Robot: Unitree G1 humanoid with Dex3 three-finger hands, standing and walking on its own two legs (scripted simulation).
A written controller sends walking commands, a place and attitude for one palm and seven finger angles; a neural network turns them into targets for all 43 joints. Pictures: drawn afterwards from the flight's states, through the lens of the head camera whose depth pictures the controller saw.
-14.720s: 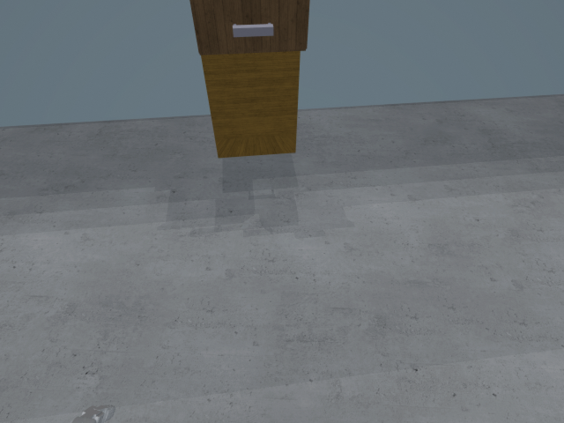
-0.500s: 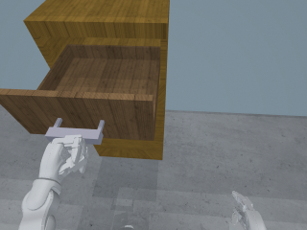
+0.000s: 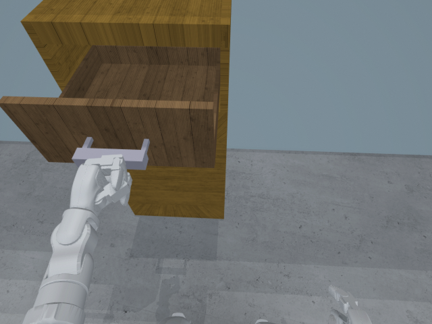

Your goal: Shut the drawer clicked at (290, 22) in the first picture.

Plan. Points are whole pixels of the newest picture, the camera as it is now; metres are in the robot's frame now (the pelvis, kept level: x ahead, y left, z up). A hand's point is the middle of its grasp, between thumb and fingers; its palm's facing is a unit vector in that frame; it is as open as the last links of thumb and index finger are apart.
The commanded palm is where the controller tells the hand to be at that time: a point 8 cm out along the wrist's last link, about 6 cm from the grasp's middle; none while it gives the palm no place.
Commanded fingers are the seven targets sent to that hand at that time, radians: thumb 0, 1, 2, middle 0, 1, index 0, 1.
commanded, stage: push the drawer shut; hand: left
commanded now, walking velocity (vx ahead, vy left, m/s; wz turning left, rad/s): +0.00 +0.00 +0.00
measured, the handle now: (114, 150) +0.43 +0.21 +0.07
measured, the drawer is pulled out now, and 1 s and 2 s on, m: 0.20 0.08 0.00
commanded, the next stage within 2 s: none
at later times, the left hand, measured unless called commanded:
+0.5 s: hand (130, 162) +0.40 +0.17 +0.07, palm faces -0.05 -1.00 -0.04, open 3.2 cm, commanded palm +0.39 +0.23 +0.07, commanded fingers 0.00 0.90 0.90 -1.40 -1.60 -1.40 -1.60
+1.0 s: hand (138, 135) +0.47 +0.17 +0.07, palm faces -0.05 -1.00 -0.03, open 3.2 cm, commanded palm +0.45 +0.22 +0.07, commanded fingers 0.00 0.90 0.90 -1.40 -1.60 -1.40 -1.60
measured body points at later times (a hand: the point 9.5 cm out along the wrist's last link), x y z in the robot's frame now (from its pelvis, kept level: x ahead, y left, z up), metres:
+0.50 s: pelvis +0.00 +0.00 +0.00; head +0.06 +0.00 +0.45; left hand +0.40 +0.23 +0.07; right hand +0.09 -0.26 -0.12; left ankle +0.03 +0.12 -0.70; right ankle +0.00 -0.10 -0.70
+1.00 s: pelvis +0.00 +0.01 -0.01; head +0.09 +0.01 +0.43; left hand +0.46 +0.22 +0.07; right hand +0.03 -0.26 -0.13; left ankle +0.03 +0.12 -0.70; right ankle +0.00 -0.10 -0.70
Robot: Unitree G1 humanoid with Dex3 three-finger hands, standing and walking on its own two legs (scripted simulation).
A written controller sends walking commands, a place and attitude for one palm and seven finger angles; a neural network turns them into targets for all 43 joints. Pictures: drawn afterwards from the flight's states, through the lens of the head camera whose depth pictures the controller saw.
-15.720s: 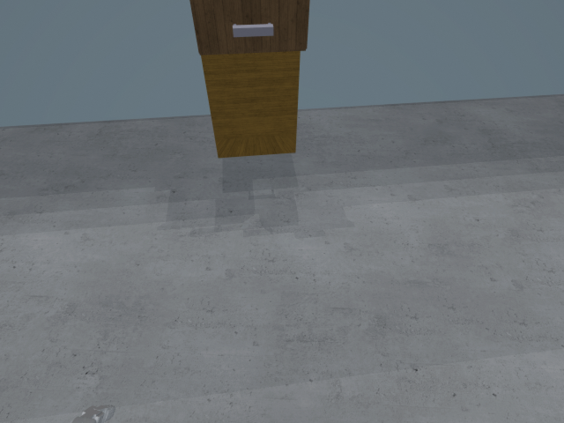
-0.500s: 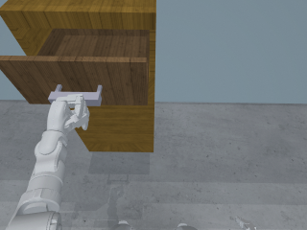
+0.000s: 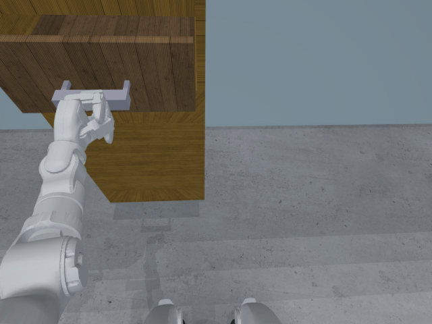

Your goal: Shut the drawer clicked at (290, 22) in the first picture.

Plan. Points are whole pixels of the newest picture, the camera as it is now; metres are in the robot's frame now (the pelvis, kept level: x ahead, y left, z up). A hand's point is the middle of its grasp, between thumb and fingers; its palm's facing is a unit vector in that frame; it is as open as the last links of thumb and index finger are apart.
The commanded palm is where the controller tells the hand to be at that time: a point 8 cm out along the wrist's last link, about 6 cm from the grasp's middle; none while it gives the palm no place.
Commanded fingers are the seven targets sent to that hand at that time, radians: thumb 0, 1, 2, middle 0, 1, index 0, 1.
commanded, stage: push the drawer shut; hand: left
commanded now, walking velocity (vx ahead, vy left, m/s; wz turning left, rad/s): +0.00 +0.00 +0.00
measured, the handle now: (95, 92) +0.55 +0.21 +0.08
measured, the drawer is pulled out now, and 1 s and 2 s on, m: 0.08 0.00 0.00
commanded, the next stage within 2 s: pull the fist back off the drawer in 1.02 s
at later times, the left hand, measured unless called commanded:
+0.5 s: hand (113, 94) +0.54 +0.18 +0.08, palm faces -0.02 -1.00 -0.02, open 3.0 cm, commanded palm +0.52 +0.23 +0.08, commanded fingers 0.00 0.90 0.90 -1.40 -1.60 -1.40 -1.60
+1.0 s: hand (107, 89) +0.55 +0.19 +0.08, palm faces +0.00 -1.00 -0.03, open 3.0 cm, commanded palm +0.58 +0.21 +0.08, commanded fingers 0.00 0.90 0.90 -1.40 -1.60 -1.40 -1.60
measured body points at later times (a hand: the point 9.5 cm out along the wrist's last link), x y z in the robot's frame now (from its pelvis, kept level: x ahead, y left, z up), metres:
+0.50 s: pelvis +0.01 +0.01 -0.01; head +0.14 +0.02 +0.42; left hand +0.53 +0.23 +0.09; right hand -0.01 -0.26 -0.12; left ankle +0.03 +0.11 -0.68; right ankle +0.01 -0.11 -0.68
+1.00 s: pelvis -0.01 +0.01 -0.02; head +0.14 +0.04 +0.40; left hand +0.55 +0.24 +0.09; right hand -0.04 -0.25 -0.12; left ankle +0.03 +0.11 -0.68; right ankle +0.01 -0.11 -0.68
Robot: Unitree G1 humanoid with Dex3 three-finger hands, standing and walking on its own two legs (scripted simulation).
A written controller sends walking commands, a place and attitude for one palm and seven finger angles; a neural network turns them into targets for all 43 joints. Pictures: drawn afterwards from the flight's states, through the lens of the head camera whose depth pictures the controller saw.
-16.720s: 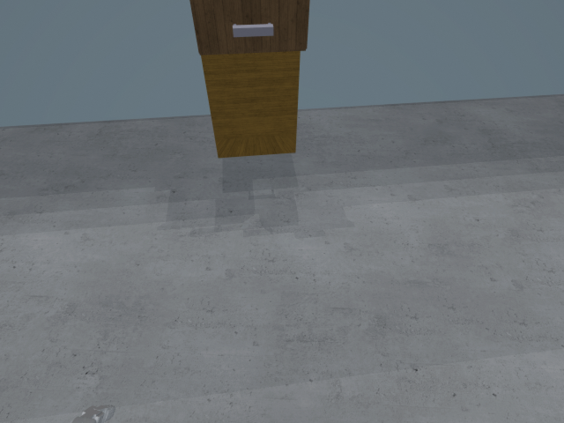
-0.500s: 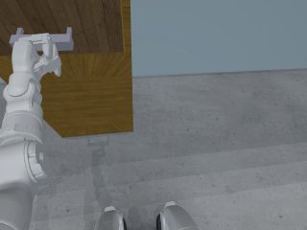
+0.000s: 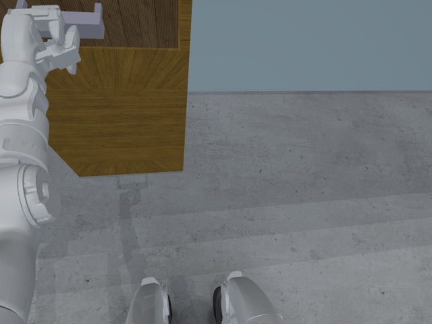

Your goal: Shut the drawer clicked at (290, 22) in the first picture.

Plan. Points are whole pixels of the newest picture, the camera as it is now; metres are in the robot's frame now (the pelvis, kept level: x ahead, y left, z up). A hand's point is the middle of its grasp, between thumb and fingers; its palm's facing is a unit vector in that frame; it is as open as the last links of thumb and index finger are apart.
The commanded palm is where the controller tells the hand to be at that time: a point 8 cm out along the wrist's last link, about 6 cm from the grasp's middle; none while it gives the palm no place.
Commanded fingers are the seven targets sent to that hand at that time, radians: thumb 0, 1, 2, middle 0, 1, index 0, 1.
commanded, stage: push the drawer shut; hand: left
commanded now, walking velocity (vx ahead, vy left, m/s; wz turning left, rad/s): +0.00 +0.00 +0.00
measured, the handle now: (59, 15) +0.64 +0.20 +0.10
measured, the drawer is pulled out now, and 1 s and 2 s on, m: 0.00 0.00 0.00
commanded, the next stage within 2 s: pull the fist back off the drawer in 0.02 s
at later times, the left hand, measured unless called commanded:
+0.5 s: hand (70, 46) +0.56 +0.17 +0.11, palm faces -0.01 -1.00 -0.03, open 3.1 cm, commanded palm +0.55 +0.20 +0.10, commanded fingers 0.00 0.90 0.90 -1.40 -1.60 -1.40 -1.60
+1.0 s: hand (70, 53) +0.55 +0.17 +0.11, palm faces +0.01 -1.00 -0.02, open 3.2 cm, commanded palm +0.49 +0.21 +0.12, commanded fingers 0.00 0.90 0.90 -1.40 -1.60 -1.40 -1.60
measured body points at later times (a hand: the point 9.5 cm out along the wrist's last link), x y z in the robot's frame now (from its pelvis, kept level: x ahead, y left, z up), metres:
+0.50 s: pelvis -0.02 +0.01 -0.01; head +0.14 +0.03 +0.41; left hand +0.56 +0.23 +0.11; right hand -0.07 -0.25 -0.10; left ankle +0.04 +0.10 -0.66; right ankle +0.02 -0.12 -0.66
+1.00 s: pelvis +0.03 +0.00 +0.02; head +0.15 +0.02 +0.45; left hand +0.54 +0.23 +0.11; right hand +0.03 -0.26 -0.09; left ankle +0.04 +0.10 -0.66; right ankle +0.02 -0.12 -0.66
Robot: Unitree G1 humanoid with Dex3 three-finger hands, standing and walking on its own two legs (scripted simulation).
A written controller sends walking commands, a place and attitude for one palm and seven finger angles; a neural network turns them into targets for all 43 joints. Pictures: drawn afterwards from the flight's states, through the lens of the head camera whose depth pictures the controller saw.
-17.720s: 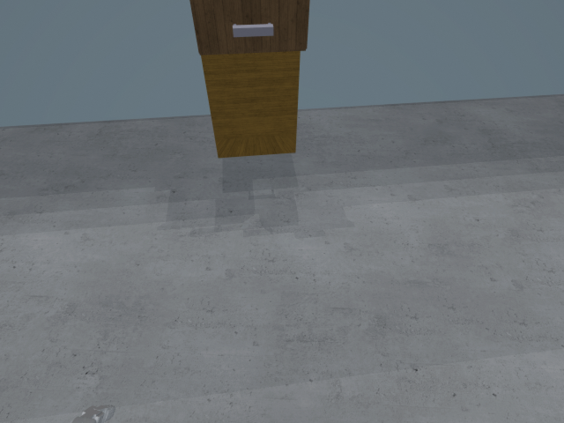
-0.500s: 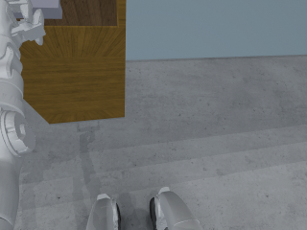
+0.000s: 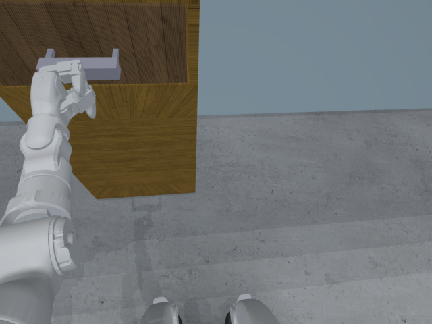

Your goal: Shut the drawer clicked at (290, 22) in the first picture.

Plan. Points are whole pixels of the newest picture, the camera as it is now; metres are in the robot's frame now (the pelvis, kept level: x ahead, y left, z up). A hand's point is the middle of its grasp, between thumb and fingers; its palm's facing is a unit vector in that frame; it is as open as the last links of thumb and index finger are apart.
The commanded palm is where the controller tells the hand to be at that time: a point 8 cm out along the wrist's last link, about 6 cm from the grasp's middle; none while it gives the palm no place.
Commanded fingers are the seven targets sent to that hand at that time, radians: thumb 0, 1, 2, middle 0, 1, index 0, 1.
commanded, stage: draw the hand back to the body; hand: left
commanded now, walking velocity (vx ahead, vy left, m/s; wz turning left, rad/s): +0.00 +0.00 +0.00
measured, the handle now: (82, 61) +0.60 +0.21 +0.08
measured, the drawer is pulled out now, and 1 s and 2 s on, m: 0.00 0.00 0.00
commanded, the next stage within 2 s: step back with the hand held close in 1.30 s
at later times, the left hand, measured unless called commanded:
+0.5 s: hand (44, 161) +0.34 +0.20 +0.15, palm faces +0.10 -0.98 -0.15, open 3.3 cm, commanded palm +0.30 +0.25 +0.16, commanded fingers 0.00 0.90 0.90 -1.40 -1.60 -1.40 -1.60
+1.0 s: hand out of the picture +0.21 +0.21 +0.21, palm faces +0.37 -0.86 -0.35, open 3.3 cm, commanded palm +0.15 +0.26 +0.22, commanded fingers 0.00 0.90 0.90 -1.40 -1.60 -1.40 -1.60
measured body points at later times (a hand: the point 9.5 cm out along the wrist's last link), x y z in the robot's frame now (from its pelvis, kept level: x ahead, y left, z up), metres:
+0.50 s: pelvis +0.02 -0.01 +0.04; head +0.03 -0.03 +0.49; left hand +0.33 +0.25 +0.16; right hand +0.19 -0.25 -0.05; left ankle +0.00 +0.10 -0.68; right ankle -0.01 -0.13 -0.68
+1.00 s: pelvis +0.01 -0.02 +0.06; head -0.01 -0.06 +0.51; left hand +0.19 +0.26 +0.23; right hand +0.20 -0.24 -0.03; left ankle +0.00 +0.10 -0.68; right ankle -0.01 -0.13 -0.68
